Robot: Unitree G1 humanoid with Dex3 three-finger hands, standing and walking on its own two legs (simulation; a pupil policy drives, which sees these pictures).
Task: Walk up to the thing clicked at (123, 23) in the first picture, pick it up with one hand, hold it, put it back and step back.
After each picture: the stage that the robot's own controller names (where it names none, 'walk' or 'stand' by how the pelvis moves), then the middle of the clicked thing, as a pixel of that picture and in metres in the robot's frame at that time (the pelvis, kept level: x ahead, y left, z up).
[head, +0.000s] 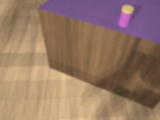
stand; (125, 16) +0.86 -0.28 -0.03
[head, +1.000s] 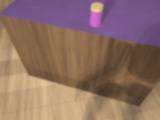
walk; (96, 15) +0.79 -0.04 -0.01
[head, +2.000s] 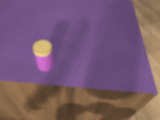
stand; (44, 56) +0.45 +0.17 +0.00
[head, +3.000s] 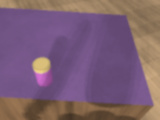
stand; (43, 72) +0.42 +0.16 -0.03
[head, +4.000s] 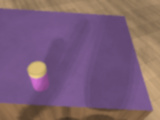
stand; (39, 77) +0.40 +0.17 -0.03
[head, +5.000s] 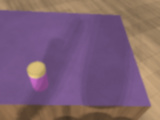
stand; (38, 77) +0.40 +0.17 -0.03
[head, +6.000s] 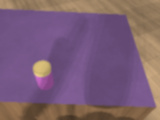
stand; (44, 75) +0.41 +0.16 -0.03
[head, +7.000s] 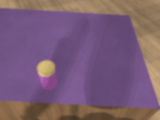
stand; (47, 75) +0.41 +0.14 -0.03
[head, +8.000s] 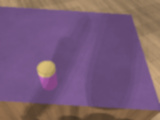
stand; (48, 76) +0.40 +0.14 -0.03
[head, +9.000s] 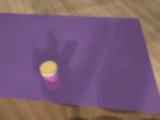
rise first; (50, 75) +0.41 +0.16 -0.03
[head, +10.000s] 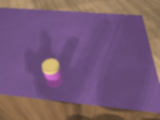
go down; (52, 73) +0.41 +0.16 -0.03
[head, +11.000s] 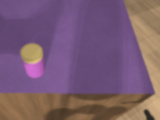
go down; (33, 61) +0.42 +0.14 +0.01
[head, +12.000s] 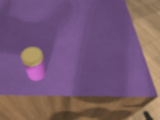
close in; (34, 64) +0.41 +0.15 +0.01
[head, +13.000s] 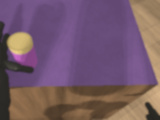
close; (24, 52) +0.42 +0.16 +0.05
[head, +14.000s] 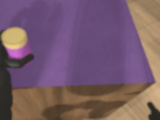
lift; (18, 48) +0.44 +0.17 +0.05
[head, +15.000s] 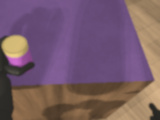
lift; (19, 55) +0.41 +0.17 +0.05
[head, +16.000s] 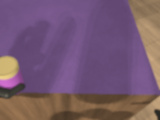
lift; (9, 76) +0.34 +0.22 +0.06
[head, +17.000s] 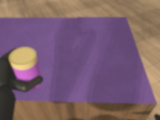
hold; (27, 69) +0.31 +0.16 +0.16
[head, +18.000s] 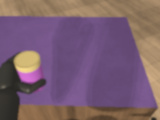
hold; (31, 72) +0.32 +0.15 +0.13
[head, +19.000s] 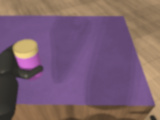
crouch; (29, 60) +0.37 +0.16 +0.14
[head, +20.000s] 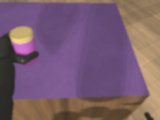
lower; (25, 47) +0.43 +0.16 +0.11
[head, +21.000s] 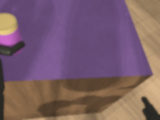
lower; (8, 35) +0.47 +0.18 +0.07
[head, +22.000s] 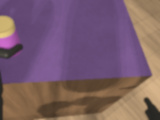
lower; (6, 38) +0.47 +0.19 +0.06
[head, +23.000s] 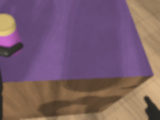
lower; (7, 36) +0.47 +0.18 +0.07
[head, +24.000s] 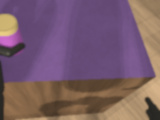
lower; (9, 36) +0.47 +0.18 +0.07
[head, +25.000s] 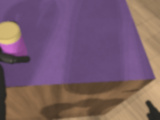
open; (12, 43) +0.45 +0.18 +0.06
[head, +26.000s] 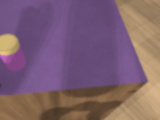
sink last; (11, 53) +0.44 +0.19 +0.04
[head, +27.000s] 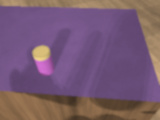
stand; (44, 61) +0.46 +0.18 +0.02
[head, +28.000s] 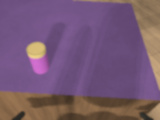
stand; (38, 58) +0.45 +0.18 +0.02
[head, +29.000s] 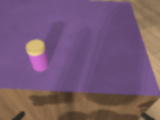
stand; (38, 56) +0.46 +0.18 +0.03
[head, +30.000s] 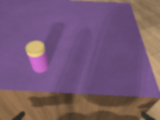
stand; (38, 57) +0.45 +0.18 +0.03
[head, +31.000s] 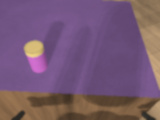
stand; (36, 57) +0.45 +0.18 +0.03
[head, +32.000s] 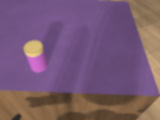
stand; (36, 57) +0.46 +0.18 +0.03
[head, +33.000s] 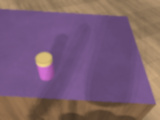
stand; (45, 66) +0.46 +0.16 -0.03
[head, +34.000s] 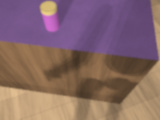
walk; (50, 17) +0.63 +0.15 +0.00
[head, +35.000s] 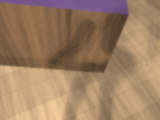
walk; out of the picture +0.93 +0.18 -0.01
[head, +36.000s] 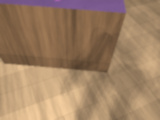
stand; out of the picture +1.07 +0.18 -0.02
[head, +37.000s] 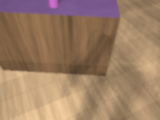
stand; out of the picture +1.07 +0.19 -0.03
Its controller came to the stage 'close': yes
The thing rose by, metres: 0.21
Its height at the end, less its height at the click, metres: +0.00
